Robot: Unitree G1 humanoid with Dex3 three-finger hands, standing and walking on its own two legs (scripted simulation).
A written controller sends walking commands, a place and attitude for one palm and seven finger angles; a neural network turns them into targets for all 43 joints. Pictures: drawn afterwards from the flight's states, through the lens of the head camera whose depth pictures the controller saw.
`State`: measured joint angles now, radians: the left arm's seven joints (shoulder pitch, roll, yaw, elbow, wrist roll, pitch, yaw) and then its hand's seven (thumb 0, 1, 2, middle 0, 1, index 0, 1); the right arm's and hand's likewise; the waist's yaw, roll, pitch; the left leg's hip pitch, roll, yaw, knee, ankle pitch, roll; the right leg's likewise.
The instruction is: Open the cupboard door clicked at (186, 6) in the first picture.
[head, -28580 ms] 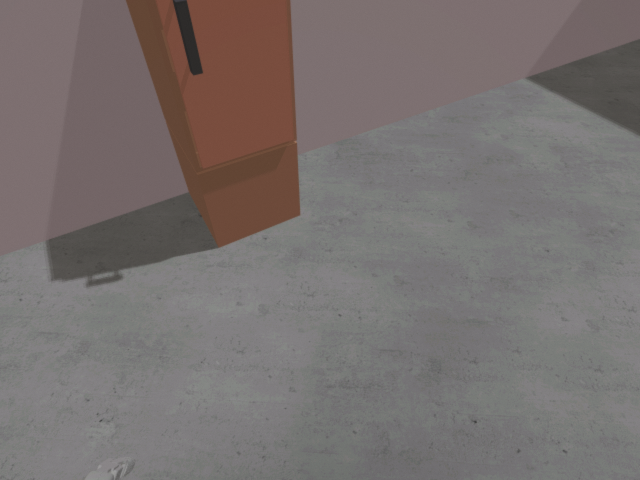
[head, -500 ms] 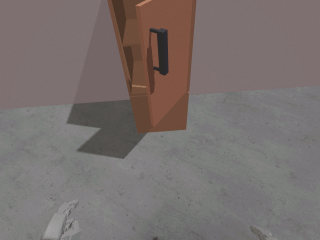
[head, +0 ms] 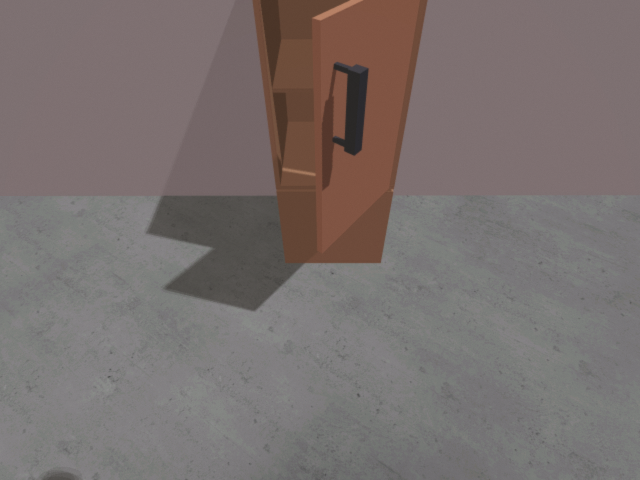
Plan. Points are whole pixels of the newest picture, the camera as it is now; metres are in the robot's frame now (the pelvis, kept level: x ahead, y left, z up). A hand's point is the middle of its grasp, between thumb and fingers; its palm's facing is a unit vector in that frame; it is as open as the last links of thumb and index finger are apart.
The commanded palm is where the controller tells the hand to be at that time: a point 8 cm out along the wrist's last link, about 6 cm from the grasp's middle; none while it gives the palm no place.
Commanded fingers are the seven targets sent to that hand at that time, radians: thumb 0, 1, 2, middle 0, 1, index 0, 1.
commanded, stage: let the arm hang, fingers relaxed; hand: left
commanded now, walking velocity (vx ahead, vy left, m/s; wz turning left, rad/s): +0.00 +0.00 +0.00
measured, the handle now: (346, 109) +0.75 +0.00 +0.07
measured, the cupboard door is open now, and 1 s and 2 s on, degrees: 52 52 52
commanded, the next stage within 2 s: look to check the result in 0.40 s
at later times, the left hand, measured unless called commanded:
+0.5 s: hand out of the picture +0.12 +0.23 -0.15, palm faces -0.04 -0.95 -0.32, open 7.4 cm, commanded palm none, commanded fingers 0.00 0.90 0.90 -0.20 -0.30 -0.20 -0.30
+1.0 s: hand (164, 478) +0.15 +0.24 -0.15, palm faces -0.04 -0.93 -0.36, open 7.4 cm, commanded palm none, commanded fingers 0.00 0.90 0.90 -0.20 -0.30 -0.20 -0.30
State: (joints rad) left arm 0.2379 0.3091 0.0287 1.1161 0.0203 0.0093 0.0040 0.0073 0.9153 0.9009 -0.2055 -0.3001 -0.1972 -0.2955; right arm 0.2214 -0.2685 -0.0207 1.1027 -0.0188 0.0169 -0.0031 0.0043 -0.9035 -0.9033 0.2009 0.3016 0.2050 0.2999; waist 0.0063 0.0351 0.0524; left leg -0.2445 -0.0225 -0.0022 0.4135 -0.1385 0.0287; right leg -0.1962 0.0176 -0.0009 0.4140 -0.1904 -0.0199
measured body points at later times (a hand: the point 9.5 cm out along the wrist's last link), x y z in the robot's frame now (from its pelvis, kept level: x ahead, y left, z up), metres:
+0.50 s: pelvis +0.04 +0.00 +0.01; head +0.06 -0.01 +0.45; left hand +0.13 +0.28 -0.13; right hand +0.11 -0.29 -0.14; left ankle +0.06 +0.10 -0.74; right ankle +0.03 -0.12 -0.74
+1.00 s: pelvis +0.06 -0.01 +0.01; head +0.09 -0.02 +0.46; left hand +0.15 +0.28 -0.12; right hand +0.14 -0.30 -0.14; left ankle +0.06 +0.10 -0.74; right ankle +0.03 -0.12 -0.74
